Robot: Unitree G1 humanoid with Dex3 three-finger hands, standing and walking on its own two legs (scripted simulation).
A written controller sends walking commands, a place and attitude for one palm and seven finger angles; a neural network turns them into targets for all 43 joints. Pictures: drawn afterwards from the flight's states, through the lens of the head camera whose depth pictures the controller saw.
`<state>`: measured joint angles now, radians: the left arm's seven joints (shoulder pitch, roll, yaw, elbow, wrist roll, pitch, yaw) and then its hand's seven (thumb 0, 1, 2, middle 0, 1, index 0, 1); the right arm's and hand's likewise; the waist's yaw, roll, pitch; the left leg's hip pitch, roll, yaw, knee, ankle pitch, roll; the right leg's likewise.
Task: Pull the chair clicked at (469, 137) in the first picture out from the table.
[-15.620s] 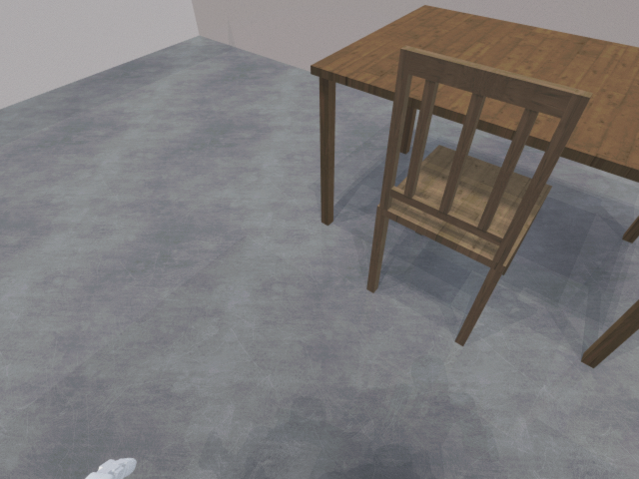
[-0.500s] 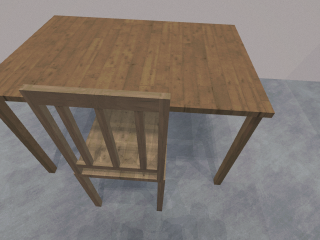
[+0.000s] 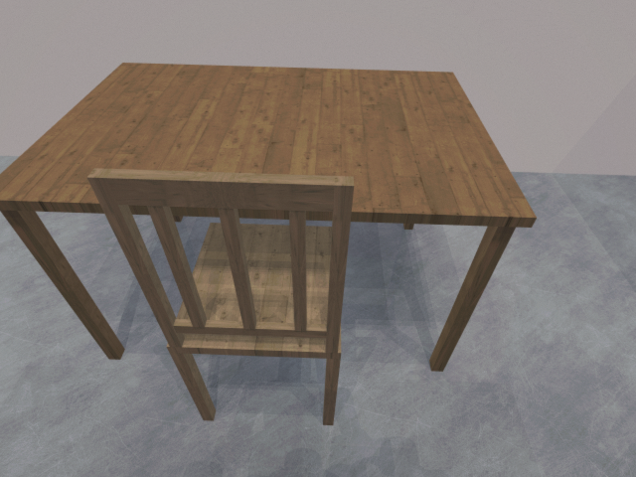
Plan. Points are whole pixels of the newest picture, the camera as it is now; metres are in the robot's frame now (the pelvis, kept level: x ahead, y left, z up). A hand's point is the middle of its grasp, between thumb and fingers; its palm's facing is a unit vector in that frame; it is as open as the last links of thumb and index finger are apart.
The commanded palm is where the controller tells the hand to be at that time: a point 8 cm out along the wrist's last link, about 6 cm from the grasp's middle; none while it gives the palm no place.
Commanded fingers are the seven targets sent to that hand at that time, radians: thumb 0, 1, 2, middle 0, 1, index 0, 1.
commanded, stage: come to a stop and stand still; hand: left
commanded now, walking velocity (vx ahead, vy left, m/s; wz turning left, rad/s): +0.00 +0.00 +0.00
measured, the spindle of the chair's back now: (240, 274) +0.48 +0.18 -0.07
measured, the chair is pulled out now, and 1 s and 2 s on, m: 0.00 0.00 0.00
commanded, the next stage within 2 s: look again from close up in 0.46 s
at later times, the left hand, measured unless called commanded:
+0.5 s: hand out of the picture -0.06 +0.18 -0.17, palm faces +0.05 -0.99 -0.16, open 7.3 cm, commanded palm none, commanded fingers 0.00 0.90 0.90 -0.20 -0.30 -0.20 -0.30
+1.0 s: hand out of the picture -0.06 +0.18 -0.17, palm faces +0.07 -0.99 -0.15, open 7.3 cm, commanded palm none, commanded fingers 0.00 0.90 0.90 -0.20 -0.30 -0.20 -0.30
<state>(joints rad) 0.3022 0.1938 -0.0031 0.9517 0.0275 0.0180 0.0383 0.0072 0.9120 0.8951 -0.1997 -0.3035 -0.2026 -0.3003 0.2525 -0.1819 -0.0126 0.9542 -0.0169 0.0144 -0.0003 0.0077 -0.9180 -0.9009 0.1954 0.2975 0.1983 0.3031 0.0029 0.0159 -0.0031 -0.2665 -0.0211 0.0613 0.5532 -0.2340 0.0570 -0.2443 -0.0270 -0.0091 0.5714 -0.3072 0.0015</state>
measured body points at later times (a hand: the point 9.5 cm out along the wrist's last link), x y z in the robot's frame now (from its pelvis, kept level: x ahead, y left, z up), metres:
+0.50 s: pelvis -0.03 +0.02 +0.00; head -0.04 +0.02 +0.45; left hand -0.06 +0.23 -0.16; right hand -0.01 -0.22 -0.15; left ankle +0.05 +0.08 -0.73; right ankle +0.03 -0.13 -0.73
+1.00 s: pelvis -0.04 +0.02 +0.00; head -0.04 +0.03 +0.45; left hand -0.06 +0.23 -0.16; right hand -0.02 -0.21 -0.15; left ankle +0.05 +0.08 -0.73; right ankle +0.03 -0.13 -0.73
